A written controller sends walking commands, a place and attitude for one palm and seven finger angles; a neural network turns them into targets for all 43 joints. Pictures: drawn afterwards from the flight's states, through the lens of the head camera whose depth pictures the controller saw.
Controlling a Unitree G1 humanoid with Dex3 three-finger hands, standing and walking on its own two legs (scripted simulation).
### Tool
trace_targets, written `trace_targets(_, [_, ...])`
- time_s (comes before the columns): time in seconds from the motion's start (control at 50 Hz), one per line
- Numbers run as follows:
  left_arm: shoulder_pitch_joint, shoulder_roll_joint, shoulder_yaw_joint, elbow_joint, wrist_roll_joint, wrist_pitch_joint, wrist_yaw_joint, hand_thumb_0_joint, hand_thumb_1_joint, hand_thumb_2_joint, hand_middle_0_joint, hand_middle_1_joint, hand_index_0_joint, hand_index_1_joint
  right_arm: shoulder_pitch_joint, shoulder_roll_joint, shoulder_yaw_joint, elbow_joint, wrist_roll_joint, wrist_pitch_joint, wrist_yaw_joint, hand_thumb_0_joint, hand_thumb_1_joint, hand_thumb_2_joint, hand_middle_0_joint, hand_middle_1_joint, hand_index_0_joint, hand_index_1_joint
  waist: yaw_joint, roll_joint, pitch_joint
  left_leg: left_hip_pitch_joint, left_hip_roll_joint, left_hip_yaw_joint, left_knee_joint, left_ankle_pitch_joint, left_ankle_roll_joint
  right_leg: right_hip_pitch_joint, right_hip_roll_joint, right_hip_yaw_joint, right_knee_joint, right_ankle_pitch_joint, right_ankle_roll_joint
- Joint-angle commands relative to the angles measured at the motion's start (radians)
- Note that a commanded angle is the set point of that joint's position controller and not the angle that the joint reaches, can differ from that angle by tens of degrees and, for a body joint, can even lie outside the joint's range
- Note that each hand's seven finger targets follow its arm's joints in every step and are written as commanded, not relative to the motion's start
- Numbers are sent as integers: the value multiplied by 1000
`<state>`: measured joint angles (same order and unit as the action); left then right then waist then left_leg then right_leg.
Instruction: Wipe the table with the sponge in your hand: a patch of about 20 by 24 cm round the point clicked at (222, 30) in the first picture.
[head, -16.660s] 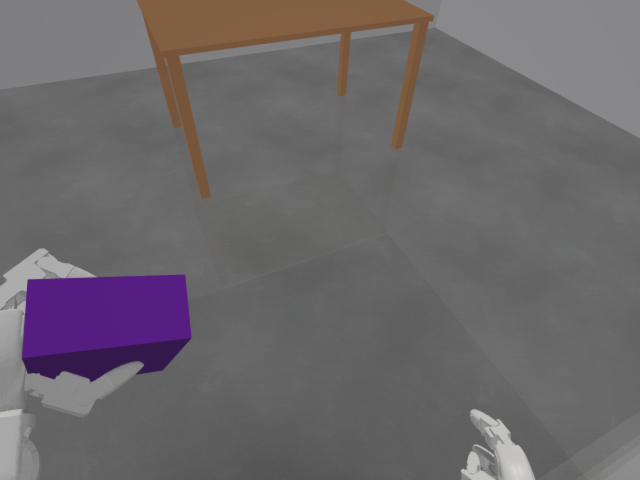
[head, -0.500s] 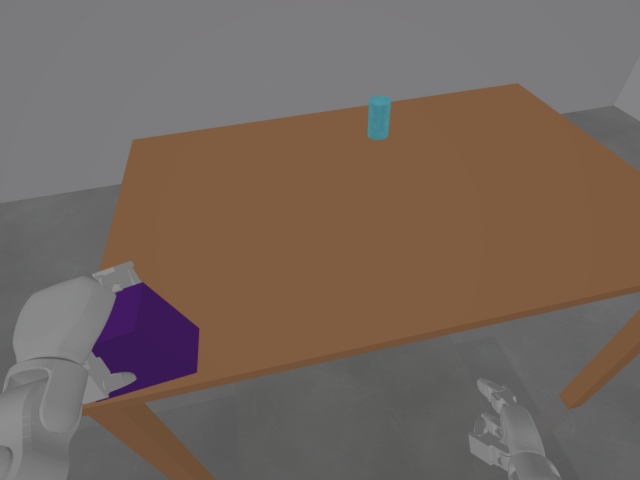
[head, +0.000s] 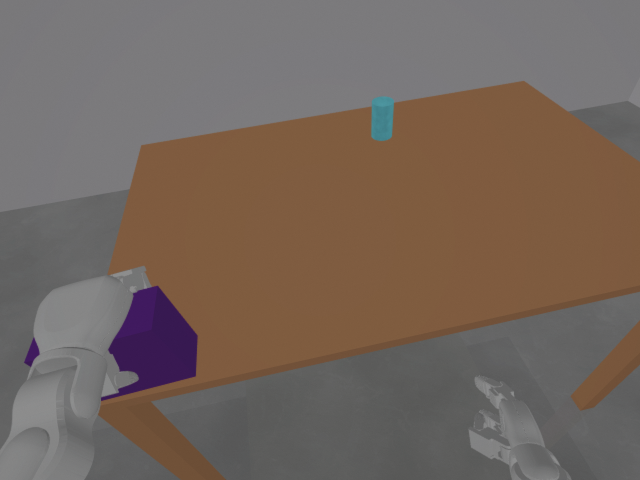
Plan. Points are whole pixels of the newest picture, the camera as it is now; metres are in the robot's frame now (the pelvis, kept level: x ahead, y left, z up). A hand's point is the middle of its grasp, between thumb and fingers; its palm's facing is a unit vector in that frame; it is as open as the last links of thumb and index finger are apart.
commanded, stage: turn the palm down, sponge in hand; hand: left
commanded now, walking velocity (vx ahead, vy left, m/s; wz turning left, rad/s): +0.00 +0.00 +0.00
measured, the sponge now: (130, 354) +0.22 +0.29 +0.06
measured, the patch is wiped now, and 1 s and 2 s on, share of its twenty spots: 0.00 0.00 0.00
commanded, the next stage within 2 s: move the sponge above the wiping area in 0.24 s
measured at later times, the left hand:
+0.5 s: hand (126, 337) +0.22 +0.28 +0.09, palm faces +0.02 -0.07 -1.00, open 10.0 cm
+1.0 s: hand (148, 325) +0.25 +0.27 +0.08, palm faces +0.00 -0.09 -1.00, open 10.0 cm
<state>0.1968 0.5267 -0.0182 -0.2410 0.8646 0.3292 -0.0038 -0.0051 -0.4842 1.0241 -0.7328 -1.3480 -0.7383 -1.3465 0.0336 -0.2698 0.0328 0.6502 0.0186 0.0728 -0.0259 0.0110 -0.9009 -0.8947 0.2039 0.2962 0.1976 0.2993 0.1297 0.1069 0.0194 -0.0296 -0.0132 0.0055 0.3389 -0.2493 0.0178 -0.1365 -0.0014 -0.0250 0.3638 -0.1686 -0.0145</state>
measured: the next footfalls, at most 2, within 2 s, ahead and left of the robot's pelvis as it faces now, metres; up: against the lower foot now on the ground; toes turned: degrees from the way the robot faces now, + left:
none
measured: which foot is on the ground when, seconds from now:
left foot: down 0.00-1.00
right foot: down 0.00-1.00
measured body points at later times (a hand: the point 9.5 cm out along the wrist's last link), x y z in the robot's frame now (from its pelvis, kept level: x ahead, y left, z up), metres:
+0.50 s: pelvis -0.01 -0.01 +0.00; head -0.02 -0.05 +0.45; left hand +0.21 +0.28 +0.15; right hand +0.23 -0.21 -0.09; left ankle -0.04 +0.11 -0.75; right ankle +0.02 -0.11 -0.75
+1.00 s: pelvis +0.00 +0.00 +0.00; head +0.00 -0.04 +0.45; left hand +0.24 +0.27 +0.13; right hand +0.23 -0.22 -0.09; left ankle -0.04 +0.11 -0.75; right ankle +0.02 -0.11 -0.75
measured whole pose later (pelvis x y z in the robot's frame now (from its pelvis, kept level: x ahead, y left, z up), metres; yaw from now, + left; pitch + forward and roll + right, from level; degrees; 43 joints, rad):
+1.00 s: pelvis +0.00 +0.00 +0.00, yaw -1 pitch -3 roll +0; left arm 0.08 0.47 -0.09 -0.07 0.91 0.33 0.03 0.00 -0.48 1.03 -0.73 -1.35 -0.74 -1.35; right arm 0.05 -0.28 0.01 0.67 0.04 0.07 -0.04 0.01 -0.90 -0.89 0.20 0.30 0.20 0.30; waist 0.12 0.10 0.01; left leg -0.05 -0.01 0.01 0.35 -0.26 0.01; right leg -0.17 0.00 -0.02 0.39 -0.18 -0.02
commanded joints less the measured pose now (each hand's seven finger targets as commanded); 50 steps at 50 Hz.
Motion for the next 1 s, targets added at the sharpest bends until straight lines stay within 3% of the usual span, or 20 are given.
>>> trace_targets(0.0, [-208, 233, 162, -197, 33, -15, 49, 0, 100, 1300, -1200, -1600, -1200, -1600, -193, -107, -42, -171, 1, -57, -13, 0, -900, -900, 200, 300, 200, 300, 1, -47, -178, -86, -12, -48, -34, 337, 24, 164, 10, 80, -26, 169, -55])
trace_targets(0.02, [-219, 264, 198, -225, 35, -9, 52, 0, 100, 1300, -1200, -1600, -1200, -1600, -237, -101, -33, -179, 4, -63, -13, 0, -900, -900, 200, 300, 200, 300, 8, -34, -169, -78, -13, -57, -35, 314, 26, 156, 26, 116, -32, 140, -64])
trace_targets(0.04, [-224, 190, 130, -206, 34, -10, 51, 0, 100, 1300, -1200, -1600, -1200, -1600, -209, -90, -31, -181, 7, -67, -13, 0, -900, -900, 200, 300, 200, 300, -8, -40, -167, -88, -11, -39, -26, 319, 27, 156, 10, 76, -22, 140, -56])
trace_targets(0.12, [-220, 261, 198, -217, 36, -10, 59, 0, 100, 1300, -1200, -1600, -1200, -1600, -238, -100, -34, -177, 5, -65, -15, 0, -900, -900, 200, 300, 200, 300, 11, -27, -163, -81, -16, -56, -38, 297, 27, 156, 25, 120, -33, 128, -66])
trace_targets(0.14, [-214, 194, 138, -200, 34, -11, 57, 0, 100, 1300, -1200, -1600, -1200, -1600, -209, -91, -35, -178, 8, -69, -14, 0, -900, -900, 200, 300, 200, 300, -3, -48, -179, -86, -15, -37, -23, 310, 28, 163, 11, 86, -21, 141, -56])
trace_targets(0.22, [-217, 253, 187, -199, 32, -3, 54, 0, 100, 1300, -1200, -1600, -1200, -1600, -244, -101, -35, -176, 9, -63, -16, 0, -900, -900, 200, 300, 200, 300, 8, -45, -150, -87, -18, -53, -38, 261, 28, 141, 24, 129, -40, 91, -63])
trace_targets(0.24, [-224, 190, 129, -200, 32, -6, 52, 0, 100, 1300, -1200, -1600, -1200, -1600, -218, -93, -34, -181, 11, -69, -15, 0, -900, -900, 200, 300, 200, 300, -5, -46, -171, -92, -17, -36, -27, 275, 29, 156, 10, 91, -25, 105, -55])
trace_targets(0.32, [-219, 254, 186, -214, 37, -9, 56, 0, 100, 1300, -1200, -1600, -1200, -1600, -243, -99, -35, -180, 9, -68, -16, 0, -900, -900, 200, 300, 200, 300, 11, -39, -158, -82, -20, -52, -33, 264, 30, 143, 25, 130, -35, 96, -63])
trace_targets(0.34, [-227, 194, 130, -172, 35, -6, 55, 0, 100, 1300, -1200, -1600, -1200, -1600, -211, -91, -34, -178, 11, -71, -18, 0, -900, -900, 200, 300, 200, 300, -7, -61, -156, -100, -17, -33, -27, 251, 30, 141, 10, 90, -27, 82, -52])
trace_targets(0.42, [-346, 243, 152, -110, 44, -2, 57, 0, 100, 1300, -1200, -1600, -1200, -1600, -240, -102, -32, -162, 17, -66, -29, 0, -900, -900, 200, 300, 200, 300, -10, -57, -123, -99, -23, -42, -43, 179, 28, 94, 25, 129, -59, 0, -59])
trace_targets(0.44, [-362, 179, 88, -97, 45, -7, 57, 0, 100, 1300, -1200, -1600, -1200, -1600, -219, -94, -32, -170, 21, -74, -30, 0, -900, -900, 200, 300, 200, 300, -20, -52, -147, -106, -23, -28, -38, 176, 30, 111, 11, 91, -47, -4, -51])
trace_targets(0.52, [-429, 238, 130, -67, 58, -29, 61, 0, 100, 1300, -1200, -1600, -1200, -1600, -226, -100, -37, -155, 16, -83, -37, 0, -900, -900, 200, 300, 200, 300, -12, -45, -174, -83, -29, -39, -43, 178, 29, 114, 25, 125, -54, 10, -60])
trace_targets(0.54, [-420, 183, 83, -65, 64, -34, 62, 0, 100, 1300, -1200, -1600, -1200, -1600, -207, -92, -34, -163, 16, -89, -36, 0, -900, -900, 200, 300, 200, 300, -13, -45, -211, -88, -29, -27, -35, 211, 32, 144, 11, 87, -34, 45, -55])
trace_targets(0.62, [-371, 249, 163, -22, 64, -23, 76, 0, 100, 1300, -1200, -1600, -1200, -1600, -224, -102, -37, -155, 16, -76, -30, 0, -900, -900, 200, 300, 200, 300, 8, -47, -184, -101, -28, -44, -46, 221, 24, 146, 21, 123, -36, 63, -65])
trace_targets(0.64, [-385, 175, 95, -14, 64, -18, 75, 0, 100, 1300, -1200, -1600, -1200, -1600, -210, -93, -34, -158, 19, -76, -29, 0, -900, -900, 200, 300, 200, 300, -6, -59, -192, -110, -24, -28, -40, 233, 25, 150, 10, 83, -24, 78, -57])
trace_targets(0.72, [-380, 232, 147, -15, 64, 5, 83, 0, 100, 1300, -1200, -1600, -1200, -1600, -230, -105, -38, -159, 22, -66, -26, 0, -900, -900, 200, 300, 200, 300, 7, -32, -194, -104, -26, -41, -46, 229, 23, 150, 18, 116, -29, 76, -65])
trace_targets(0.74, [-389, 165, 83, -22, 63, 6, 79, 0, 100, 1300, -1200, -1600, -1200, -1600, -215, -97, -38, -165, 24, -71, -26, 0, -900, -900, 200, 300, 200, 300, -4, -46, -220, -103, -25, -25, -33, 253, 26, 161, 8, 82, -13, 105, -58])
trace_targets(0.86, [-366, 171, 88, -13, 64, 2, 74, 0, 100, 1300, -1200, -1600, -1200, -1600, -192, -107, -47, -153, 20, -69, -22, 0, -900, -900, 200, 300, 200, 300, -9, -80, -205, -96, -18, -41, -29, 287, 25, 144, 13, 83, -11, 144, -60])
trace_targets(0.92, [-382, 195, 102, -71, 74, -3, 81, 0, 100, 1300, -1200, -1600, -1200, -1600, -223, -105, -43, -163, 19, -68, -21, 0, -900, -900, 200, 300, 200, 300, -1, -35, -212, -73, -21, -45, -25, 299, 25, 137, 21, 114, -13, 156, -67])
trace_targets(0.98, [-376, 133, 49, -29, 71, -10, 89, 0, 100, 1300, -1200, -1600, -1200, -1600, -182, -103, -53, -147, 17, -67, -19, 0, -900, -900, 200, 300, 200, 300, -13, -66, -207, -76, -14, -41, -20, 316, 22, 127, 14, 74, -9, 170, -59])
